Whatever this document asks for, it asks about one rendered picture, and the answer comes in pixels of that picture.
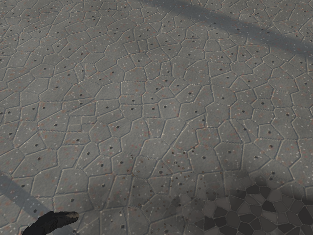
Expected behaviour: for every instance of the robot left hand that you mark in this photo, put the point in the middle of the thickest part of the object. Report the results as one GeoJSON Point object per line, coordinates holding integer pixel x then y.
{"type": "Point", "coordinates": [50, 221]}

